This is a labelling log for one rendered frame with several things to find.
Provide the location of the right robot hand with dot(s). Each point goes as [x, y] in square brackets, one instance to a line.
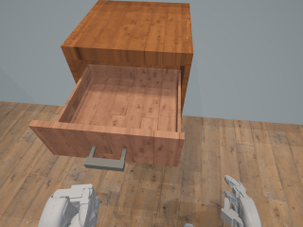
[244, 212]

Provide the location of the handle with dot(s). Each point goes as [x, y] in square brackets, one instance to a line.
[103, 163]

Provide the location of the cabinet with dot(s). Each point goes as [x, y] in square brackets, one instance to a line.
[133, 34]

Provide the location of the drawer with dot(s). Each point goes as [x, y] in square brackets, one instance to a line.
[120, 107]

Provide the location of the left robot hand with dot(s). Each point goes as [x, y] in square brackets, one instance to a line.
[77, 205]

